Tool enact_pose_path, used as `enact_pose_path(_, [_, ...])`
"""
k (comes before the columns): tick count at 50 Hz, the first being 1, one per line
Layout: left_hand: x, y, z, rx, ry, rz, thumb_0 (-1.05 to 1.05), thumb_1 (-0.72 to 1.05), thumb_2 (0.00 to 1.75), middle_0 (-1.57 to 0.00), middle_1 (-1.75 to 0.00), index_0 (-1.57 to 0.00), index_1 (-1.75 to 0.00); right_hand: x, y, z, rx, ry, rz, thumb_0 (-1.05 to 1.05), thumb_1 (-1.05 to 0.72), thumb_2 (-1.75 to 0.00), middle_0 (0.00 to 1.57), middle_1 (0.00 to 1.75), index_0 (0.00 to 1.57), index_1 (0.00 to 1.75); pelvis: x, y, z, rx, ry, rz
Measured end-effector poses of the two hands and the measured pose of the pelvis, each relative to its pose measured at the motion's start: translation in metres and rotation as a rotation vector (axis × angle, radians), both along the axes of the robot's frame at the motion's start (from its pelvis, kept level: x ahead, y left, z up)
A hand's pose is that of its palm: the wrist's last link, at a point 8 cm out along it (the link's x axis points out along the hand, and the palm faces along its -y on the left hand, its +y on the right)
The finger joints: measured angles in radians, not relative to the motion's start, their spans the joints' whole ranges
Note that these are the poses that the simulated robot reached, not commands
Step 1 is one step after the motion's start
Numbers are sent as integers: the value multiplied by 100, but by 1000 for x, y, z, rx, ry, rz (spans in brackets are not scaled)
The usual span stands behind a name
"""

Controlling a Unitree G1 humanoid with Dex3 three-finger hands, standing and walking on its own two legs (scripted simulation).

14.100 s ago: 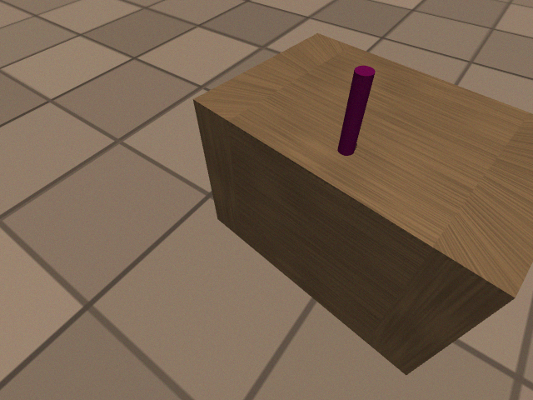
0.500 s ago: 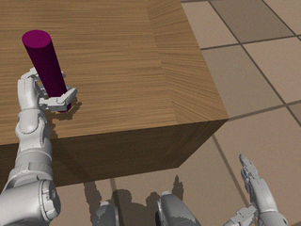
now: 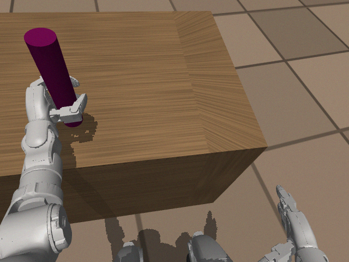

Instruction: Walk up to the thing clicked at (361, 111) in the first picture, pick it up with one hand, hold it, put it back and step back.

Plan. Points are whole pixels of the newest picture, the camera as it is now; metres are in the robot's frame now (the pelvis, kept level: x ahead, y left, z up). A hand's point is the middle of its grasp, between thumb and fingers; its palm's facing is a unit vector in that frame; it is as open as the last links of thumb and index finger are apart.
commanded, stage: settle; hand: left
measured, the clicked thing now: (60, 87) +0.47 +0.19 +0.12
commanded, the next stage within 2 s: lift in 0.26 s
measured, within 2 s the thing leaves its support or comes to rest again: neither
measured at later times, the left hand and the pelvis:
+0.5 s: hand (69, 91) +0.48 +0.18 +0.10, palm faces +0.08 -1.00 +0.00, open 6.3 cm; pelvis +0.01 +0.00 +0.01, yaw +0 degrees
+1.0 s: hand (56, 82) +0.43 +0.17 +0.17, palm faces +0.09 -1.00 -0.02, open 6.3 cm; pelvis +0.02 +0.00 +0.04, yaw +0 degrees
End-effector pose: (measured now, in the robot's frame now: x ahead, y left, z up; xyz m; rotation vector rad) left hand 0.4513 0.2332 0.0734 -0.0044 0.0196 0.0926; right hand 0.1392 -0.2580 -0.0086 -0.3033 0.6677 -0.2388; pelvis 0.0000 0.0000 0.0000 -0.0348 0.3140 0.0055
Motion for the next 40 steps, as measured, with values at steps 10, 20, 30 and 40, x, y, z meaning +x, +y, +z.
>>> enact_pose_path(10, [3, 1, 11, -1, 3, 4, -3, -1, 118, -97, -119, -96, -119, 5, 1, 1, 11, 1, -6, -1, 53, -5, 6, 5, 6, 5, 3, 1, 5, 0, -13, 0])
enact_pose_path(20, [4, -1, 23, 2, 0, -1, -3, -1, 118, -97, -119, -96, -118, 5, -1, -2, 28, 20, -16, -1, 53, -5, 6, 5, 6, 5, 5, -1, 10, 4, -22, -1])
enact_pose_path(30, [-3, -6, 36, 5, -8, -16, -3, -2, 118, -97, -119, -96, -118, 7, -9, 4, 30, 6, -41, -1, 53, -5, 6, 5, 6, 5, 8, -2, 17, 10, -47, -4])
enact_pose_path(40, [-20, -11, 67, 11, -40, -10, -3, -2, 119, -97, -118, -97, -118, 13, -10, 5, 65, -4, -60, -1, 53, -5, 5, 5, 5, 5, 15, -3, 26, 15, -94, -2])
